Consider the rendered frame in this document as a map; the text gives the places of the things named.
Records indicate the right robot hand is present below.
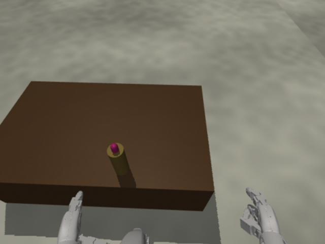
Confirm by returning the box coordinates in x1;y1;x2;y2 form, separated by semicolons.
240;187;280;239

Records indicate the bottle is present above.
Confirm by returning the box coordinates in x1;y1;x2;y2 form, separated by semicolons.
107;143;129;175

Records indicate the left robot hand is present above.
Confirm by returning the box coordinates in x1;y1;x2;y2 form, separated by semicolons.
57;191;109;244

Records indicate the right robot arm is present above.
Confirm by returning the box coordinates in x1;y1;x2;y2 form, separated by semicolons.
259;231;287;244

